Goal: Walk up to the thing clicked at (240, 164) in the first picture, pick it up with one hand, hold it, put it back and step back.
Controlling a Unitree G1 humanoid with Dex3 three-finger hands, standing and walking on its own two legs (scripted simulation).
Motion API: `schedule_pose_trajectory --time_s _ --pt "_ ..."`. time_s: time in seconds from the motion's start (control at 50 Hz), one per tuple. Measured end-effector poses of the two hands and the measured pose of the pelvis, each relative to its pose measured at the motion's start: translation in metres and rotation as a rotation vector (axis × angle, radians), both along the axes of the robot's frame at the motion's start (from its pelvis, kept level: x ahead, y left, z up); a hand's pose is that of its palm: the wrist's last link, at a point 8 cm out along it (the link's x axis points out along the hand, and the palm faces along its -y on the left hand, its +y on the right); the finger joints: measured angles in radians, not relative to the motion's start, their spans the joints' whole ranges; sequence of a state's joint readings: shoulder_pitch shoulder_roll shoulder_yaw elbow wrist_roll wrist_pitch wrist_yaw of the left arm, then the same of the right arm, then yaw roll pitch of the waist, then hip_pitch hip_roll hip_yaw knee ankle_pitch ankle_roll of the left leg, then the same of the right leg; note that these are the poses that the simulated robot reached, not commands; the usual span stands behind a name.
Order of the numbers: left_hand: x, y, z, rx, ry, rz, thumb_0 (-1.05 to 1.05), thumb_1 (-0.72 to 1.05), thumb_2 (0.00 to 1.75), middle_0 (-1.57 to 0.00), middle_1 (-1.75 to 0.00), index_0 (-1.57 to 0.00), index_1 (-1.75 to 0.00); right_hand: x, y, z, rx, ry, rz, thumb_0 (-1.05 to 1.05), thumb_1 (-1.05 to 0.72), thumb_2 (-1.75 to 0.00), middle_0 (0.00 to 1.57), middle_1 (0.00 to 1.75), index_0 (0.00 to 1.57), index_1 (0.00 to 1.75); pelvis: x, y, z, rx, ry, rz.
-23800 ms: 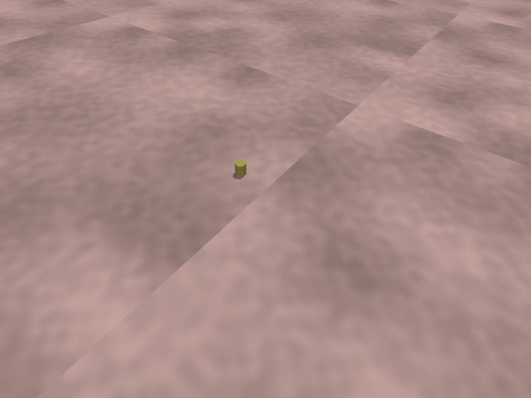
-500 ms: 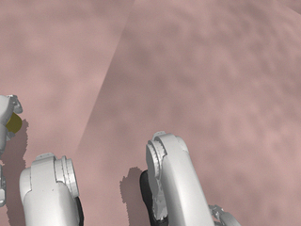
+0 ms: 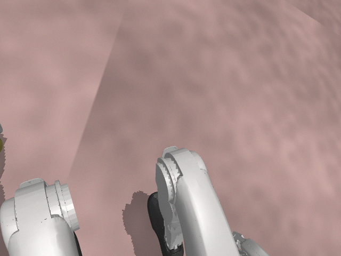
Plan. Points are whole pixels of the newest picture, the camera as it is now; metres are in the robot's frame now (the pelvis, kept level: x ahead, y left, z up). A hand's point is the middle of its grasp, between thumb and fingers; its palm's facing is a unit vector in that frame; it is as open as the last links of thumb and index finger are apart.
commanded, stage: rest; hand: left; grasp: from above
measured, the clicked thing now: out of the picture +0.42 +0.31 -0.23
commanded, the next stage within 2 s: open in 0.64 s
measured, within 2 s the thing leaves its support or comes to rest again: neither
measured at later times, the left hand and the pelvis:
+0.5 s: hand out of the picture +0.41 +0.31 -0.23, palm faces -0.43 -0.16 -0.89, open 8.5 cm; pelvis +0.00 +0.01 +0.00, yaw -2 degrees
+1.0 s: hand out of the picture +0.41 +0.30 -0.23, palm faces -0.44 -0.15 -0.88, open 10.2 cm; pelvis +0.00 +0.01 +0.00, yaw -3 degrees
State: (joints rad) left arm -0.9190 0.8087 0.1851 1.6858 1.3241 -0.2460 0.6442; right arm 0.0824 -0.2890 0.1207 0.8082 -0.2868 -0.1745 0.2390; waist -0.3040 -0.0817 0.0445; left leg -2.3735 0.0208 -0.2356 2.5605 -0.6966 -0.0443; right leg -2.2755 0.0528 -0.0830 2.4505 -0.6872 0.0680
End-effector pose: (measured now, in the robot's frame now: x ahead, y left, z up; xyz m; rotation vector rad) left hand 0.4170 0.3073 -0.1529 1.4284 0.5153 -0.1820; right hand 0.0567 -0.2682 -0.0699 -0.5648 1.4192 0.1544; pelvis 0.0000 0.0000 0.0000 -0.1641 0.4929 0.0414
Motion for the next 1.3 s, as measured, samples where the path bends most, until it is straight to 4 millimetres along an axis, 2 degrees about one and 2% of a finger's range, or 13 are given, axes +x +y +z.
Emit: schedule_pose_trajectory --time_s 0.42,0.82,0.96,1.12,1.3 --pt "-0.001 0.005 -0.016 -0.012 0.018 0.012 -0.01 0.01 0.65 -0.61 -0.85 -0.83 -0.77 -0.005 0.013 0.005 0.044 0.028 0.056 0.01 -0.91 -0.9 0.2 0.3 0.2 0.3 0.001 0.005 -0.002 -0.028 -0.02 -0.011" --pt "-0.001 0.002 -0.017 0.006 0.012 0.005 -0.01 0.02 0.65 -0.61 -0.83 -0.82 -0.77 -0.007 0.016 0.01 0.068 0.016 0.117 0.01 -0.91 -0.9 0.2 0.3 0.2 0.3 -0.003 0.006 -0.001 -0.038 -0.049 -0.02" --pt "-0.003 0.0 -0.02 -0.002 0.022 -0.006 -0.01 0.0 0.68 -0.51 -0.82 -0.62 -0.78 -0.009 0.018 0.013 0.07 0.024 0.122 0.01 -0.9 -0.9 0.2 0.3 0.2 0.3 -0.004 0.006 0.0 -0.043 -0.049 -0.023" --pt "-0.001 -0.005 -0.023 -0.01 -0.01 -0.022 0.0 -0.18 0.81 -0.37 -0.86 -0.39 -0.84 -0.006 0.018 0.016 0.064 0.018 0.136 0.01 -0.9 -0.9 0.2 0.3 0.2 0.3 -0.004 0.007 0.0 -0.049 -0.054 -0.024" --pt "0.003 0.001 -0.024 0.008 -0.012 0.008 0.0 -0.36 0.92 -0.22 -0.94 -0.23 -0.93 0.0 0.016 0.022 0.057 0.005 0.139 0.01 -0.9 -0.9 0.2 0.3 0.2 0.3 -0.002 0.01 0.001 -0.058 -0.047 -0.023"
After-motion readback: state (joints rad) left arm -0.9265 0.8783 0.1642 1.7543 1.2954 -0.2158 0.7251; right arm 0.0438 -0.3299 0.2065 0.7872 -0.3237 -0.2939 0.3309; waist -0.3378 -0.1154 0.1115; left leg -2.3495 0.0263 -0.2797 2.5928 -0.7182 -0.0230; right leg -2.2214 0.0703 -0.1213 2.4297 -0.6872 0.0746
